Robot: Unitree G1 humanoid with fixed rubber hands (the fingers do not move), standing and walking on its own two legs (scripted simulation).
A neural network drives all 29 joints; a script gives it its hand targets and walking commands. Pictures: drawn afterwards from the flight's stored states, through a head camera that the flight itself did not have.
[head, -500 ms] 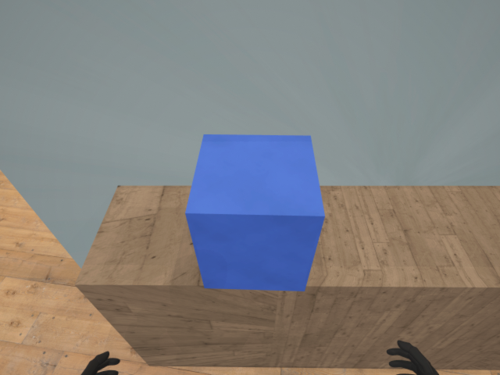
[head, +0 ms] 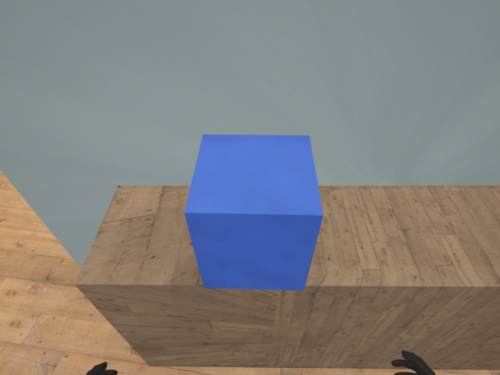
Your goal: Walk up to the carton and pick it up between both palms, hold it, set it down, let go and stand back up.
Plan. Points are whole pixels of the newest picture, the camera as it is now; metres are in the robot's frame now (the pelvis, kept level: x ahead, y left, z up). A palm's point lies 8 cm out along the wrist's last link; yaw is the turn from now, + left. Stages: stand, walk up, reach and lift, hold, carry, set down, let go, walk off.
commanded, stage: stand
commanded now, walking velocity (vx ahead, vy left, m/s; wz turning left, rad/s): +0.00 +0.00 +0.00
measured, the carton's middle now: (254, 214) +0.43 -0.01 +0.00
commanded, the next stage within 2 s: none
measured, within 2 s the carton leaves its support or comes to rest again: neither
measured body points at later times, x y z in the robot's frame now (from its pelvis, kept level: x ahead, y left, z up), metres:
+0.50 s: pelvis -0.01 +0.00 +0.00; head -0.01 +0.00 +0.45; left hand +0.12 +0.29 -0.11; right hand +0.11 -0.28 -0.11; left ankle +0.00 +0.13 -0.74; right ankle +0.03 -0.10 -0.74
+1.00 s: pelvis -0.01 +0.00 +0.00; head -0.01 +0.00 +0.45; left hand +0.12 +0.29 -0.11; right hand +0.10 -0.28 -0.12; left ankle +0.00 +0.13 -0.74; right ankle +0.03 -0.10 -0.74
